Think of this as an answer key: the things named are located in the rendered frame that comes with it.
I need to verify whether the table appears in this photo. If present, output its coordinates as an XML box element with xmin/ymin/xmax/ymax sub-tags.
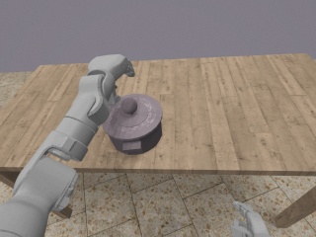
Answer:
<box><xmin>0</xmin><ymin>53</ymin><xmax>316</xmax><ymax>228</ymax></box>

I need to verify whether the left robot upper arm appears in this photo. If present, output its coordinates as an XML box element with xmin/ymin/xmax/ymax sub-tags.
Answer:
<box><xmin>0</xmin><ymin>155</ymin><xmax>79</xmax><ymax>237</ymax></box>

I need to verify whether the pot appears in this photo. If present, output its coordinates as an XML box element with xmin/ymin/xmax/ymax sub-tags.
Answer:
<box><xmin>109</xmin><ymin>122</ymin><xmax>163</xmax><ymax>155</ymax></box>

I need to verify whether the knob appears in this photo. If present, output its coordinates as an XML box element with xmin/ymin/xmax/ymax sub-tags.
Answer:
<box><xmin>120</xmin><ymin>98</ymin><xmax>138</xmax><ymax>115</ymax></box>

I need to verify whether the lid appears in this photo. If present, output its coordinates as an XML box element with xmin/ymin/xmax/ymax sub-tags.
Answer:
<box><xmin>102</xmin><ymin>94</ymin><xmax>163</xmax><ymax>141</ymax></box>

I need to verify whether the robot right hand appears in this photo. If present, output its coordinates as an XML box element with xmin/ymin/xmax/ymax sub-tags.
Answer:
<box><xmin>231</xmin><ymin>200</ymin><xmax>270</xmax><ymax>237</ymax></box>

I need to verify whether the robot left forearm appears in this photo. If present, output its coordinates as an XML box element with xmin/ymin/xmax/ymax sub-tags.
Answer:
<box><xmin>13</xmin><ymin>67</ymin><xmax>116</xmax><ymax>196</ymax></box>

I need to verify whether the robot left hand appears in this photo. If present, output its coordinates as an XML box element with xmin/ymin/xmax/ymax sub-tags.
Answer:
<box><xmin>88</xmin><ymin>54</ymin><xmax>135</xmax><ymax>106</ymax></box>

